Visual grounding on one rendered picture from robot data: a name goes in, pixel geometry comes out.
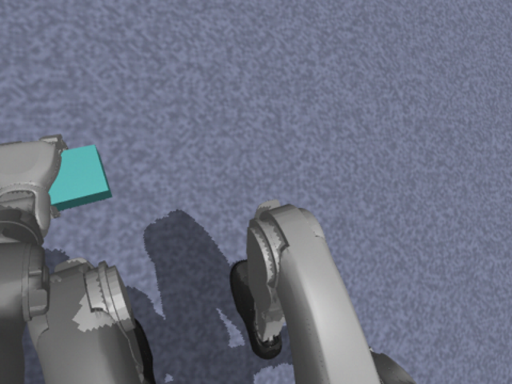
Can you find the right robot hand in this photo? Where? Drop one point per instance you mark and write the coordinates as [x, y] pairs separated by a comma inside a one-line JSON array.
[[389, 372]]

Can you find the left robot arm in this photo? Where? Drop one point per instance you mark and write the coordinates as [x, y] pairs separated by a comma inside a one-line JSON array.
[[24, 276]]

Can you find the right robot foot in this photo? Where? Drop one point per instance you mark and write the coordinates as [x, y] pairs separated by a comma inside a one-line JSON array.
[[244, 302]]

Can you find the left robot foot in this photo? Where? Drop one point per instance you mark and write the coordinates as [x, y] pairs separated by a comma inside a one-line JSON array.
[[147, 358]]

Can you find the left robot hand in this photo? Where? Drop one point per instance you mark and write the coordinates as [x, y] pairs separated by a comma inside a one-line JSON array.
[[34, 163]]

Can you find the carton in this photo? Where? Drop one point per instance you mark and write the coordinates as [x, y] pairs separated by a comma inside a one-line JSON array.
[[81, 179]]

